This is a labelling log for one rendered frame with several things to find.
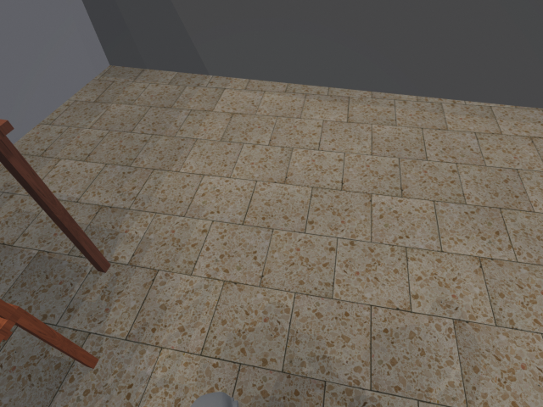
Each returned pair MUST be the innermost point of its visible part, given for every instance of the chair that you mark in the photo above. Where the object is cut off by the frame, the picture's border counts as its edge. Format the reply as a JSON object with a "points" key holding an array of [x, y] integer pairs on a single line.
{"points": [[11, 315]]}

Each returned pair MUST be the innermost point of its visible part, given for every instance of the table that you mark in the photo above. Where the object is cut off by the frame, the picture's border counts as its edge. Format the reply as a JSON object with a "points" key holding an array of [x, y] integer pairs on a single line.
{"points": [[19, 168]]}

